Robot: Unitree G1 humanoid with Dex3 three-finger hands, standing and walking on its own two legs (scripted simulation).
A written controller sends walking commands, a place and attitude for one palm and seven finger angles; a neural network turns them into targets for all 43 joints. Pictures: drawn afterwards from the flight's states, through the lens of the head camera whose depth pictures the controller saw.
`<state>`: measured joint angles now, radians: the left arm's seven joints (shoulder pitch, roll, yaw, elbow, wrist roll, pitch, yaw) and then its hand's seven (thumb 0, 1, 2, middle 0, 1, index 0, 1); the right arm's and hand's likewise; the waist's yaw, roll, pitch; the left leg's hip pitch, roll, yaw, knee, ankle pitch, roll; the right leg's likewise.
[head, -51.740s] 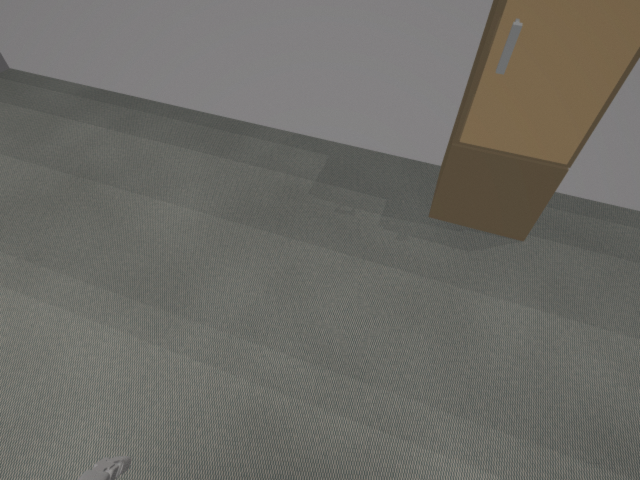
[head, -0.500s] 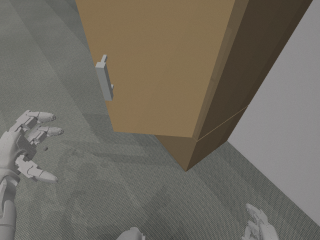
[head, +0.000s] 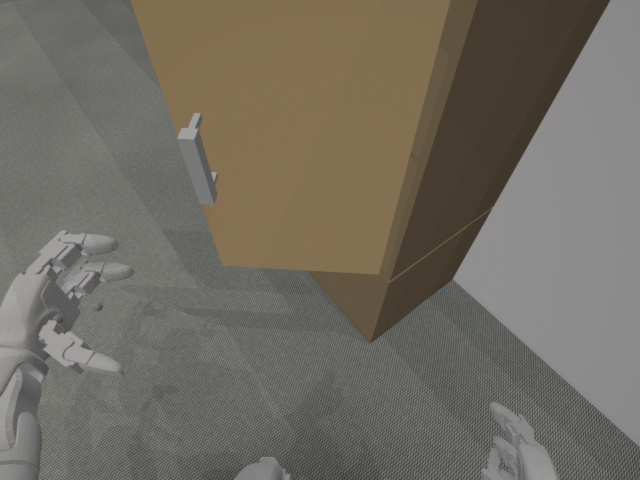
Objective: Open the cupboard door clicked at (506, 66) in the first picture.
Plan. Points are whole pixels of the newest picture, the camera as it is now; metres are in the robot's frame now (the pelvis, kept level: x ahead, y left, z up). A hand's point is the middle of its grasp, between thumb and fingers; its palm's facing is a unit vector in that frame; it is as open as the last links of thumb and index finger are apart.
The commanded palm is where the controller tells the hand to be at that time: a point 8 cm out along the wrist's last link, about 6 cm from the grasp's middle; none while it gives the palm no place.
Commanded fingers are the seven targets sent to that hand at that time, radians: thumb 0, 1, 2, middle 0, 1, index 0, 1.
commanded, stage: move the hooked fingers beside the handle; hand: left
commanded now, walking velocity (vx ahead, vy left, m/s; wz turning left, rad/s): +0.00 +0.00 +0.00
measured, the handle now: (202, 160) +0.55 +0.22 +0.05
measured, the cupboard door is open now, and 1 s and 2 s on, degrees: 49 49 49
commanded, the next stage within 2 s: none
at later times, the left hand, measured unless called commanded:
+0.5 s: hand (124, 252) +0.37 +0.28 +0.06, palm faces +0.00 -1.00 -0.02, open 14.0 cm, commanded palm +0.35 +0.32 +0.07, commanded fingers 0.00 -0.50 0.30 -0.30 -1.20 -0.30 -1.20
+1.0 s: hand (136, 213) +0.43 +0.28 +0.06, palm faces -0.02 -1.00 -0.01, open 14.0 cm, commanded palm +0.41 +0.32 +0.06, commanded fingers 0.00 -0.50 0.30 -0.30 -1.20 -0.30 -1.20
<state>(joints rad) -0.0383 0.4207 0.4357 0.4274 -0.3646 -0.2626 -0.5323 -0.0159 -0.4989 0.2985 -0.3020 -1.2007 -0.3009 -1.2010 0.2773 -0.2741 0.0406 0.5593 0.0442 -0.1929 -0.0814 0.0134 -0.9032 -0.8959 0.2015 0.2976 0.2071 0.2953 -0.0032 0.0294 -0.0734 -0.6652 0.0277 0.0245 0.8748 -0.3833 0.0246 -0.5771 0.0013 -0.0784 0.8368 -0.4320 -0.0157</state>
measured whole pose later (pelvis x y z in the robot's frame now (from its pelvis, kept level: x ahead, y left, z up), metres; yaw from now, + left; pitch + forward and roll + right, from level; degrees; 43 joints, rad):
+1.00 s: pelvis +0.00 +0.01 -0.02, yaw -2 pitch +17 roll -3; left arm -0.64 0.61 0.51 1.04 -0.22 -0.35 -0.55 -0.02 -0.50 0.30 -0.30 -1.20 -0.30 -1.20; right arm 0.35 -0.29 0.03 0.60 0.03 -0.04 -0.06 0.01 -0.90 -0.90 0.20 0.30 0.21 0.30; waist -0.09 0.01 -0.09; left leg -0.86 0.05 0.03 0.97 -0.42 0.03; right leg -0.76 0.02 -0.07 0.92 -0.45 -0.01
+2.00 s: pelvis +0.01 +0.02 -0.03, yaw -4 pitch +24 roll -5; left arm -0.88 0.78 0.58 1.18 -0.11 -0.32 -0.49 -0.02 -0.50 0.30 -0.30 -1.20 -0.30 -1.20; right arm 0.42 -0.28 0.05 0.59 0.00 0.08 -0.02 0.00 -0.90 -0.90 0.20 0.30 0.21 0.30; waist -0.18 0.02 -0.09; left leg -1.01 0.08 0.03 1.04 -0.45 0.04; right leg -0.90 0.05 -0.06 0.94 -0.45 0.00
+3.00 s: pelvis +0.00 +0.01 -0.03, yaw -3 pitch +23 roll -5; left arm -0.93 0.71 0.47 1.20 -0.13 -0.34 -0.44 -0.02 -0.50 0.30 -0.30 -1.20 -0.31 -1.23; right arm 0.41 -0.28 0.05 0.62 0.00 0.07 -0.03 0.00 -0.90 -0.90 0.20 0.30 0.21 0.30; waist -0.17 0.02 -0.08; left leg -1.02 0.06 0.01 1.06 -0.44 0.04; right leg -0.91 0.04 -0.08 0.96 -0.45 -0.01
